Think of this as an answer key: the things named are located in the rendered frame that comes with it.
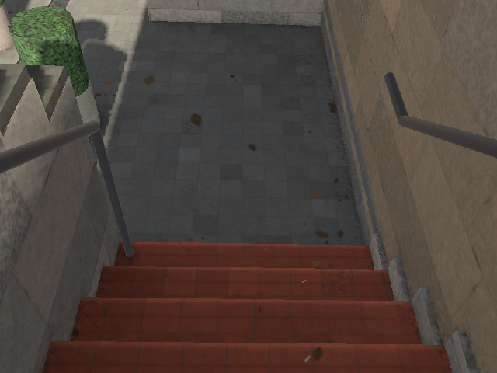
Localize stairs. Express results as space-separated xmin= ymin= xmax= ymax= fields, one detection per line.
xmin=42 ymin=242 xmax=452 ymax=373

